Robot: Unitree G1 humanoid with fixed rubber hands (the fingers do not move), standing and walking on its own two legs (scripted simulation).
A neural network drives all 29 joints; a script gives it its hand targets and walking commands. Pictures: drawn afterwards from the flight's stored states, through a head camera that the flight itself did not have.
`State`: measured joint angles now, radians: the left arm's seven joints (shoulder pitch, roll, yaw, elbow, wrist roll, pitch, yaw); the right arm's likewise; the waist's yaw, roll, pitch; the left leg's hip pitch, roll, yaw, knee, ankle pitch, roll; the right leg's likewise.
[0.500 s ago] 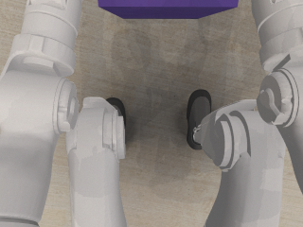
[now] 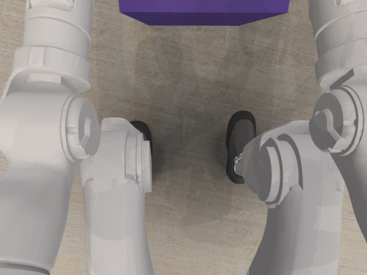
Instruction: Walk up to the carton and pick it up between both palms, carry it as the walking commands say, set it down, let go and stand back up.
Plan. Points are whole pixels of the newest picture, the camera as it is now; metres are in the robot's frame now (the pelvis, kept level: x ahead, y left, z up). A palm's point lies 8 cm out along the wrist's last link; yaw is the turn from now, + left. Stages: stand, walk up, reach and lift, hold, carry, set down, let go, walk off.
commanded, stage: reach and lift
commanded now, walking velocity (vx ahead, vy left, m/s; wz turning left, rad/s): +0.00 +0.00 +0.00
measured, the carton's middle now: out of the picture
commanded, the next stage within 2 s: none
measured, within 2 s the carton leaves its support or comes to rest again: leaves its support in 0.32 s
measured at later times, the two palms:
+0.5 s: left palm out of the picture +0.57 +0.14 -0.15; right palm out of the picture +0.57 -0.15 -0.16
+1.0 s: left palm out of the picture +0.58 +0.14 -0.11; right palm out of the picture +0.58 -0.15 -0.11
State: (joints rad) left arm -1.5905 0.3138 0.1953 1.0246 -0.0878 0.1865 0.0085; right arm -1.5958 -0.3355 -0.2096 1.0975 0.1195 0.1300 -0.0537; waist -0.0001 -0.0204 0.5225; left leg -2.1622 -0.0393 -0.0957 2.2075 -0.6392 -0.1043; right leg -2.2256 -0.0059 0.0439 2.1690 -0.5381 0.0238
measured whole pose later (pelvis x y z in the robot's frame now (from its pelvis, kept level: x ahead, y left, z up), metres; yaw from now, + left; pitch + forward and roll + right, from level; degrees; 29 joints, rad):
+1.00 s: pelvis -0.02 +0.01 +0.00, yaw -1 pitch +31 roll -1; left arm -1.58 0.27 0.24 0.61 -0.04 0.52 0.16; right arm -1.61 -0.30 -0.21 0.73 0.12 0.45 -0.19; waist 0.00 -0.02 0.53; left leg -2.15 -0.05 -0.10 2.20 -0.59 -0.10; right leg -2.20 0.01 0.04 2.14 -0.49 0.04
